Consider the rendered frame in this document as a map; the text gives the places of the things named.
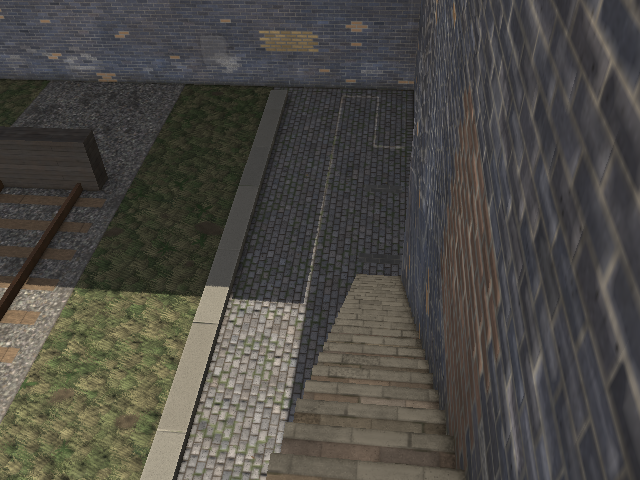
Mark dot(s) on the stairs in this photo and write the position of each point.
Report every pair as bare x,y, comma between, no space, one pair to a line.
369,411

